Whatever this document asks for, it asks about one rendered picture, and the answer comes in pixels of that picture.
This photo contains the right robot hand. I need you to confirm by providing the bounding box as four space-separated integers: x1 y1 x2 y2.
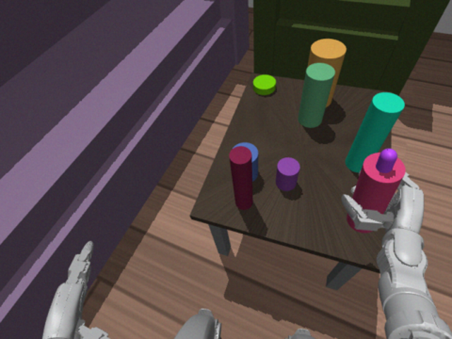
341 170 424 234

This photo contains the sofa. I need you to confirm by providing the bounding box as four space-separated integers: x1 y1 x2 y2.
0 0 249 339

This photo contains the armchair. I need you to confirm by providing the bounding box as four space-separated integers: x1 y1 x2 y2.
254 0 450 96

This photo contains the right robot arm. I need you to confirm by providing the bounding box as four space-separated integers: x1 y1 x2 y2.
376 228 452 339

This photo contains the coffee table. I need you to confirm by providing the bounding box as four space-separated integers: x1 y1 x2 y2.
190 73 392 290

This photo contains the left robot hand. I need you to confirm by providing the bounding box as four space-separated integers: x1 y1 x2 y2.
42 241 110 339

